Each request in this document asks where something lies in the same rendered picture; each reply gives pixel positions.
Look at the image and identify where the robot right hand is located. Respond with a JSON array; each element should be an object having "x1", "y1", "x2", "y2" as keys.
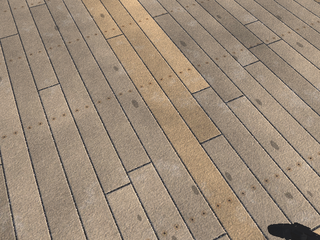
[{"x1": 267, "y1": 222, "x2": 320, "y2": 240}]

